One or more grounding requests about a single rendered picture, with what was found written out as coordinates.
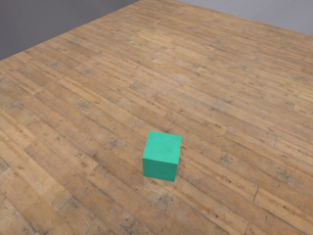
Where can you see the carton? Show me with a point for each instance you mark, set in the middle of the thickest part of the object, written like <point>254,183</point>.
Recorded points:
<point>161,156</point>

